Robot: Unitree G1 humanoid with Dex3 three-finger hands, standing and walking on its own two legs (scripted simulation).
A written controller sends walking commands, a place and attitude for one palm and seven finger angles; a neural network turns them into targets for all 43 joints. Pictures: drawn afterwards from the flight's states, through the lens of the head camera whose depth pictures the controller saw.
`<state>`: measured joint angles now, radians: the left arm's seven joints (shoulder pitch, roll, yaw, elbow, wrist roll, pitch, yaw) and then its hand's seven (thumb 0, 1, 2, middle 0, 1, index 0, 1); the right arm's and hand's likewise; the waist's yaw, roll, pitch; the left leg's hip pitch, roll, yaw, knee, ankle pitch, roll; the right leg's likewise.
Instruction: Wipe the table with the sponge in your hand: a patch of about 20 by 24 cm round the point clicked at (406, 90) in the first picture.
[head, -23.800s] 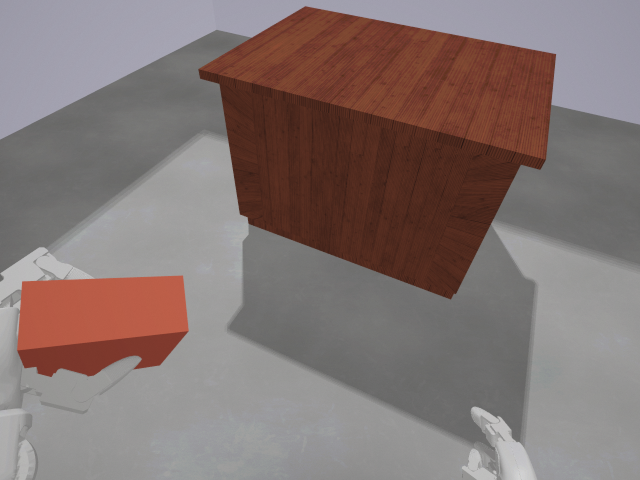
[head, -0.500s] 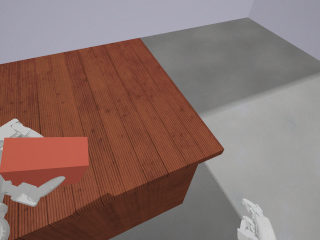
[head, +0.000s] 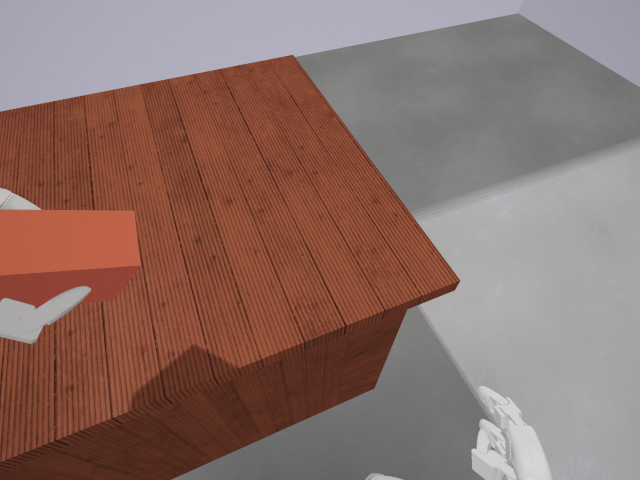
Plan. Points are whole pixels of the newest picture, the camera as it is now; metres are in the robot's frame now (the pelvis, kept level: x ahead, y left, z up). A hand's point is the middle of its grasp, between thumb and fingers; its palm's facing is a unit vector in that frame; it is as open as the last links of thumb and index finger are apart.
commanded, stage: come to a stop and stand still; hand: left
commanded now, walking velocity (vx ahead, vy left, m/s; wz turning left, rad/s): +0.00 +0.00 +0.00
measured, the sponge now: (77, 263) +0.27 +0.26 +0.16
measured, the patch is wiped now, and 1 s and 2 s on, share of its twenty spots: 0.00 0.00 0.00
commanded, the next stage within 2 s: look again from close up in 1.48 s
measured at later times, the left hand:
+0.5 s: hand out of the picture +0.20 +0.32 +0.18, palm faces +0.45 -0.83 -0.33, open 9.6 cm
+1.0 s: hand (20, 293) +0.23 +0.30 +0.16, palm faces +0.38 -0.83 -0.41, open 9.6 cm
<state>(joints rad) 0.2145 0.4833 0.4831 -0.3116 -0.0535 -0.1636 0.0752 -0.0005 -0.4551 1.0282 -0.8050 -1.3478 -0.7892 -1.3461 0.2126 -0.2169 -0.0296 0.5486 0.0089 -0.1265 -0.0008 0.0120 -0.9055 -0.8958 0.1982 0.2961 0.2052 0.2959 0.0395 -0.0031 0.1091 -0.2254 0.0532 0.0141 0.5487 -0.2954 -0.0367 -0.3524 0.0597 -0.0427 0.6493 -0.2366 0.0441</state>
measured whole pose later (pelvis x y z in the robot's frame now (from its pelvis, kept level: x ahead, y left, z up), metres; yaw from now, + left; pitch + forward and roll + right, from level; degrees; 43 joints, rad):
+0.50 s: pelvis -0.02 +0.06 +0.00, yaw +1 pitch -3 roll -1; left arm 0.33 0.34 0.36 -0.43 0.00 -0.24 0.10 0.00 -0.45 1.03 -0.80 -1.35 -0.79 -1.35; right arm 0.21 -0.17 0.03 0.59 0.01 -0.17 0.00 0.01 -0.90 -0.90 0.20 0.30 0.21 0.30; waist 0.05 -0.03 0.06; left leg -0.23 -0.06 0.03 0.50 -0.22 0.08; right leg -0.26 -0.02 -0.01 0.47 -0.21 0.01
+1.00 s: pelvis +0.02 +0.04 +0.01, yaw +2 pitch +0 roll -1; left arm 0.43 0.37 0.36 -0.44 -0.03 -0.24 0.08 0.00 -0.45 1.03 -0.80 -1.36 -0.78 -1.35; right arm 0.19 -0.20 0.00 0.58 0.01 -0.14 -0.02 0.01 -0.91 -0.90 0.20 0.30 0.21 0.30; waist 0.02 -0.01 0.07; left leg -0.20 -0.05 -0.01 0.43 -0.23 0.05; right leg -0.21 0.01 -0.02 0.37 -0.16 0.00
